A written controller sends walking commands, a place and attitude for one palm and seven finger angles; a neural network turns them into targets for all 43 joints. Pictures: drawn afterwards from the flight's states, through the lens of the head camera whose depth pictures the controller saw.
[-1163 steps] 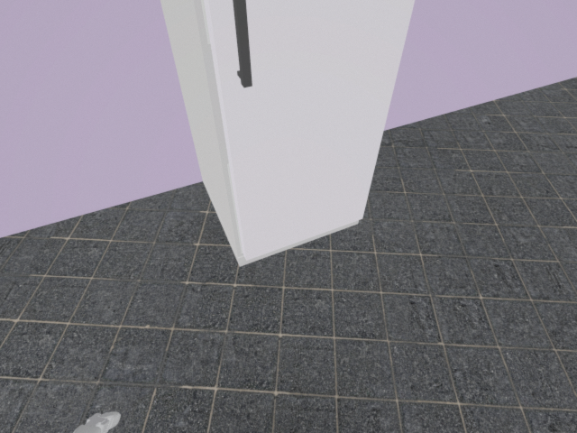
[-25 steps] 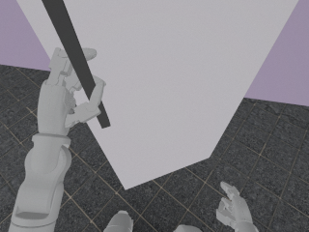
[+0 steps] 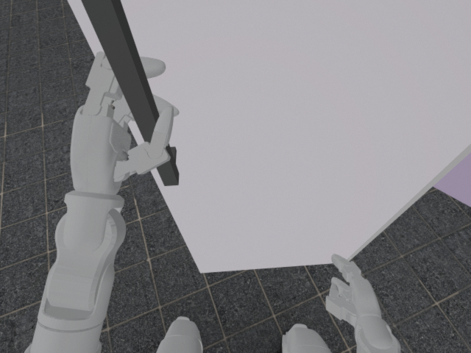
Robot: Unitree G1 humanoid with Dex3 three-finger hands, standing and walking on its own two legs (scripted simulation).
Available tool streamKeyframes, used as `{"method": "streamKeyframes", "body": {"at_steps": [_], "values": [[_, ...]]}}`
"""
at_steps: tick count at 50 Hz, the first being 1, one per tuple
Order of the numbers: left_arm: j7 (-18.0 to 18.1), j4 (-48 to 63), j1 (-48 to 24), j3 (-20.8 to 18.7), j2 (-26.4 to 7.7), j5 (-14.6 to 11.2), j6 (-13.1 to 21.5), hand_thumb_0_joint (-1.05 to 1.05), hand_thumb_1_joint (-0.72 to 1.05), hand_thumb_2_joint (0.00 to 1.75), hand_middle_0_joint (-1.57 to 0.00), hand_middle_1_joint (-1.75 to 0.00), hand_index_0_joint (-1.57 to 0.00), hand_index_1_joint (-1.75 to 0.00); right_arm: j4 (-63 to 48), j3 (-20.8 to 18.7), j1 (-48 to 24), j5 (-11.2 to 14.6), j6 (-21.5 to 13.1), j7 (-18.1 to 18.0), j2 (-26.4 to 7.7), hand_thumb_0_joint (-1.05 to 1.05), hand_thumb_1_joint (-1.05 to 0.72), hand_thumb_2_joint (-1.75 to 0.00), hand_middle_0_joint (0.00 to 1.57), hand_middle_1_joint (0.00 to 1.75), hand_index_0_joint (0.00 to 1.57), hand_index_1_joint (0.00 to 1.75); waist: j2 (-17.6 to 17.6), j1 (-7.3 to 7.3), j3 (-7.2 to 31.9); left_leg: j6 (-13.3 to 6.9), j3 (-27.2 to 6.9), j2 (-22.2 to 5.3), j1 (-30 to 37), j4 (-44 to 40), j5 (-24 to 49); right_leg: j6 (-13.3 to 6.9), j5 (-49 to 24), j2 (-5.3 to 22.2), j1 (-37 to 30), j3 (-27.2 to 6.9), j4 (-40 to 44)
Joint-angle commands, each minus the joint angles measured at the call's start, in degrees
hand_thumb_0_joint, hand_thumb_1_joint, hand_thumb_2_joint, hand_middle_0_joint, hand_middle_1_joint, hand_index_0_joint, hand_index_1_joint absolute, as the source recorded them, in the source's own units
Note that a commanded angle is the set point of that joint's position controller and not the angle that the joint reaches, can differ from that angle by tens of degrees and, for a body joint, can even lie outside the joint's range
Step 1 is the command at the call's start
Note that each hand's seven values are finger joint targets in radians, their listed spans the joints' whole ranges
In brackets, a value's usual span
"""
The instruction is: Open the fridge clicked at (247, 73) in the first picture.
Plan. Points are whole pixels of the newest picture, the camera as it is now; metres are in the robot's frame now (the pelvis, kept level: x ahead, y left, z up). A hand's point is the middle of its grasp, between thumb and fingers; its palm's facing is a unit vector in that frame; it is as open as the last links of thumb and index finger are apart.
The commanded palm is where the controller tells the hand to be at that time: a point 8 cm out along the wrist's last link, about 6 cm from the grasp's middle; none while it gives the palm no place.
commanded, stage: walk backward, drawing the door open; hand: left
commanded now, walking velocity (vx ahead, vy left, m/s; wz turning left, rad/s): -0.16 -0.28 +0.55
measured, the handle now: (145, 93) +0.36 +0.13 +0.25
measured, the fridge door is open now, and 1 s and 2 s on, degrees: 44 81 78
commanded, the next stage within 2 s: stop walking and hold the door back in 0.78 s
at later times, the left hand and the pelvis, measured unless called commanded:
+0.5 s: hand (211, 272) +0.18 +0.04 +0.22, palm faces +0.48 -0.86 -0.15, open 6.6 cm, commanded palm +0.12 +0.07 +0.22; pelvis -0.03 -0.20 +0.02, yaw +23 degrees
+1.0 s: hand out of the picture +0.07 -0.07 +0.22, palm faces +0.81 -0.56 -0.19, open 6.5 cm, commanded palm +0.02 -0.02 +0.21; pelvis -0.01 -0.38 +0.01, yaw +44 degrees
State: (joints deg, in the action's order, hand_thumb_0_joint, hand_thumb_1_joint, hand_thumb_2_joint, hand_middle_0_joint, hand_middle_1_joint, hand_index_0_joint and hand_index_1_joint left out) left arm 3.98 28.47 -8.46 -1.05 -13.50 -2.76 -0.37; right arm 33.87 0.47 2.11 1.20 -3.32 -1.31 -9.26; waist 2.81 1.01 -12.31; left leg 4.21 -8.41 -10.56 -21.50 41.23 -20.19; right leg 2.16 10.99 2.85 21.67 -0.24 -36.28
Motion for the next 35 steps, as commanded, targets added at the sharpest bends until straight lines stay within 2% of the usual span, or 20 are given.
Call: {"method": "streamKeyframes", "body": {"at_steps": [1, 5, 6, 7, 8, 9, 10, 13, 15, 16, 17, 18, 21, 24, 27, 28, 29, 30, 31, 35], "values": [[1.5, 20.6, -11.9, -7.2, -8.3, -0.2, 6.0, 0.00, 0.90, 0.90, -0.45, -1.40, -0.45, -1.40, -8.5, -2.8, -4.1, 0.5, -2.2, -2.1, -5.2, 0.00, -0.90, -0.90, 0.20, 0.30, 0.20, 0.30, -20.4, 0.97, 29.6, -3.7, 9.4, 7.8, -2.3, 30.1, -15.8, -11.6, -4.3, 16.7, -11.3, -5.7, 15.1], [1.3, 21.3, -9.2, -4.1, -4.6, -2.2, 5.6, 0.00, 0.90, 0.90, -0.45, -1.40, -0.45, -1.40, -8.3, -1.5, -3.4, 0.1, -0.5, -2.6, -5.1, 0.00, -0.90, -0.90, 0.20, 0.30, 0.20, 0.30, -11.3, -3.54, 25.8, -2.8, 12.7, 8.3, 5.9, -1.8, -3.7, -8.2, -14.5, 10.7, -8.2, 4.4, -1.1], [1.0, 21.8, -9.2, -2.7, -3.8, -2.5, 5.8, 0.00, 0.90, 0.90, -0.45, -1.40, -0.45, -1.40, -8.7, -2.1, -2.9, -0.5, 0.0, -2.7, -7.0, 0.00, -0.90, -0.90, 0.20, 0.30, 0.20, 0.30, -3.0, -4.55, 25.3, -5.8, 3.2, 3.1, 14.0, -12.5, 5.1, -4.6, -4.8, 6.8, 2.7, 6.4, -10.6], [0.8, 22.0, -7.9, -1.8, -3.4, -2.1, 6.7, 0.00, 0.90, 0.90, -0.45, -1.40, -0.45, -1.40, -9.8, -3.2, -3.7, -1.2, 0.2, -2.7, -10.1, 0.00, -0.90, -0.90, 0.20, 0.30, 0.20, 0.30, 15.5, -3.43, 23.5, -12.0, -21.6, -13.3, 21.7, -21.8, 22.7, 0.1, 18.5, -0.2, 17.2, 5.1, -23.0], [0.2, 20.5, -9.3, -1.1, -3.7, 0.4, 7.4, 0.00, 0.90, 0.90, -0.45, -1.40, -0.45, -1.40, -9.2, -2.1, -3.1, -2.0, 0.1, -2.1, -7.8, 0.00, -0.90, -0.90, 0.20, 0.30, 0.20, 0.30, 11.2, -2.40, 23.9, -15.9, -34.7, -20.3, 19.4, -25.3, 26.2, 0.5, 18.4, -1.2, 15.3, -3.6, -30.2], [0.0, 18.2, -9.7, -4.0, -5.8, 1.0, 7.5, 0.00, 0.90, 0.90, -0.45, -1.40, -0.45, -1.40, -8.8, -2.7, -3.2, -1.9, -0.2, -1.9, -8.6, 0.00, -0.90, -0.90, 0.20, 0.30, 0.20, 0.30, 2.1, -1.79, 24.0, -16.9, -29.5, -20.3, 19.3, -25.4, 24.8, 0.5, 13.0, -0.7, 14.8, -6.4, -31.2], [-0.6, 22.6, -12.6, -2.6, -4.2, 0.2, 7.6, 0.00, 0.90, 0.90, -0.45, -1.40, -0.45, -1.40, -9.0, -3.3, -3.9, -1.7, -0.4, -1.0, -9.3, 0.00, -0.90, -0.90, 0.20, 0.30, 0.20, 0.30, 2.3, -1.98, 25.1, -15.0, -22.9, -16.3, 14.0, -25.1, 13.4, 0.4, 11.9, -0.9, 9.9, -7.7, -29.5], [0.3, 20.4, -5.6, -5.2, -6.3, -0.3, 6.9, 0.00, 0.90, 0.90, -0.45, -1.40, -0.45, -1.40, -7.5, -3.9, -5.0, -1.5, -0.4, -0.8, -9.2, 0.00, -0.90, -0.90, 0.20, 0.30, 0.20, 0.30, 16.8, -0.07, 19.6, -11.1, -7.7, -8.7, 6.4, -18.6, 20.1, -0.1, 13.4, -0.7, -1.9, -4.6, -10.3], [0.8, 18.8, -2.2, -5.4, -5.1, -0.9, 6.4, 0.00, 0.90, 0.90, -0.45, -1.40, -0.45, -1.40, -7.8, -3.5, -3.0, -0.8, -1.1, -0.7, -8.3, 0.00, -0.90, -0.90, 0.20, 0.30, 0.20, 0.30, 14.1, 0.70, 23.7, -7.6, -3.8, -4.4, 4.2, -15.5, 12.8, -0.6, 10.0, -2.9, -14.1, -1.4, 5.0], [1.1, 19.8, -3.2, -6.2, -6.1, -0.8, 6.6, 0.00, 0.90, 0.90, -0.45, -1.40, -0.45, -1.40, -8.0, -3.5, -2.1, -0.4, -1.1, -0.8, -7.5, 0.00, -0.90, -0.90, 0.20, 0.30, 0.20, 0.30, 6.1, 0.93, 25.5, -5.2, 0.9, 1.1, 2.9, -9.0, 2.2, -1.8, 4.9, -0.2, -17.9, -1.5, 14.6], [1.9, 20.7, -1.8, -7.9, -9.1, -1.0, 6.0, 0.00, 0.90, 0.90, -0.45, -1.40, -0.45, -1.40, -8.1, -3.3, -0.8, 0.4, -1.4, -1.0, -5.5, 0.00, -0.90, -0.90, 0.20, 0.30, 0.20, 0.30, -10.8, 0.05, 25.7, -1.9, 9.7, 8.8, 0.4, 3.8, -6.6, -5.4, 6.2, 6.8, -17.7, -5.7, 20.4], [2.7, 23.0, -1.4, -10.5, -11.7, -1.0, 5.9, 0.00, 0.90, 0.90, -0.45, -1.40, -0.45, -1.40, -9.3, -3.3, -3.7, 0.5, -1.7, -1.6, -5.0, 0.00, -0.90, -0.90, 0.20, 0.30, 0.20, 0.30, -22.3, 1.18, 25.3, -1.5, 11.1, 10.8, -6.3, 21.3, -14.2, -11.1, 1.2, 16.1, -14.4, -15.1, 21.1], [2.5, 25.5, 0.4, -13.5, -12.8, -1.2, 6.3, 0.00, 0.90, 0.90, -0.45, -1.40, -0.45, -1.40, -7.8, -3.2, -3.3, -0.6, -1.0, -2.3, -5.8, 0.00, -0.90, -0.90, 0.20, 0.30, 0.20, 0.30, -14.5, 0.19, 24.0, -2.0, 11.4, 7.2, -8.5, 32.4, -13.2, -12.2, -2.0, 15.8, -11.1, -4.0, 16.0], [2.3, 25.4, 3.6, -10.9, -9.2, -1.8, 6.7, 0.00, 0.90, 0.90, -0.45, -1.40, -0.45, -1.40, -8.3, -2.2, -3.2, -1.3, -0.8, -3.4, -5.0, 0.00, -0.90, -0.90, 0.20, 0.30, 0.20, 0.30, -10.9, -0.21, 22.7, -2.2, 14.7, 6.4, -3.0, 16.0, -13.0, -12.9, -18.5, 14.3, -13.2, 2.7, 9.8], [2.2, 23.6, 6.7, -9.7, -9.0, -2.7, 6.4, 0.00, 0.90, 0.90, -0.45, -1.40, -0.45, -1.40, -7.6, -2.7, 0.3, -1.8, -0.9, -4.4, -6.5, 0.00, -0.90, -0.90, 0.20, 0.30, 0.20, 0.30, -6.4, -2.61, 23.4, -3.3, 15.0, 6.0, 11.8, -8.1, 1.7, -8.1, -13.8, 10.7, -5.4, 6.9, -1.2], [1.9, 24.9, 5.6, -8.6, -8.3, -2.4, 7.0, 0.00, 0.90, 0.90, -0.45, -1.40, -0.45, -1.40, -8.7, -3.3, 1.1, -2.0, -1.0, -4.5, -8.1, 0.00, -0.90, -0.90, 0.20, 0.30, 0.20, 0.30, 1.1, -3.43, 23.7, -6.8, 2.2, -2.6, 20.0, -15.2, 11.3, -5.0, -0.5, 7.1, 5.9, 7.3, -10.2], [1.3, 24.8, 4.8, -7.8, -7.7, -1.7, 7.8, 0.00, 0.90, 0.90, -0.45, -1.40, -0.45, -1.40, -9.5, -3.7, 0.9, -2.6, -1.7, -4.3, -10.1, 0.00, -0.90, -0.90, 0.20, 0.30, 0.20, 0.30, 15.7, -1.76, 23.4, -13.8, -24.8, -19.5, 25.5, -21.9, 35.6, 0.0, 22.1, -0.7, 17.4, 3.4, -21.9], [0.6, 22.4, 3.1, -9.7, -9.9, 0.6, 9.0, 0.00, 0.90, 0.90, -0.45, -1.40, -0.45, -1.40, -8.1, -3.0, 1.6, -3.3, -1.8, -3.7, -9.0, 0.00, -0.90, -0.90, 0.20, 0.30, 0.20, 0.30, 9.9, -1.45, 22.4, -16.5, -29.8, -22.8, 23.3, -23.4, 38.0, 0.6, 19.2, -0.7, 16.5, -4.9, -27.5], [0.3, 20.8, 3.1, -12.0, -10.7, 0.6, 9.2, 0.00, 0.90, 0.90, -0.45, -1.40, -0.45, -1.40, -8.1, -4.0, -0.3, -2.5, -2.0, -3.0, -10.7, 0.00, -0.90, -0.90, 0.20, 0.30, 0.20, 0.30, 4.5, -0.37, 22.2, -16.5, -24.2, -22.1, 22.5, -24.3, 32.6, 0.9, 14.9, -0.4, 17.6, -6.1, -28.3], [0.2, 23.0, 6.8, -13.0, -10.4, -0.1, 8.4, 0.00, 0.90, 0.90, -0.45, -1.40, -0.45, -1.40, -7.0, -4.3, -2.4, -2.2, -2.5, -2.2, -9.2, 0.00, -0.90, -0.90, 0.20, 0.30, 0.20, 0.30, 12.5, 0.54, 18.9, -11.1, -6.0, -11.3, 8.9, -18.8, 26.3, 0.4, 13.2, 0.7, 1.1, -5.1, -12.1]]}}
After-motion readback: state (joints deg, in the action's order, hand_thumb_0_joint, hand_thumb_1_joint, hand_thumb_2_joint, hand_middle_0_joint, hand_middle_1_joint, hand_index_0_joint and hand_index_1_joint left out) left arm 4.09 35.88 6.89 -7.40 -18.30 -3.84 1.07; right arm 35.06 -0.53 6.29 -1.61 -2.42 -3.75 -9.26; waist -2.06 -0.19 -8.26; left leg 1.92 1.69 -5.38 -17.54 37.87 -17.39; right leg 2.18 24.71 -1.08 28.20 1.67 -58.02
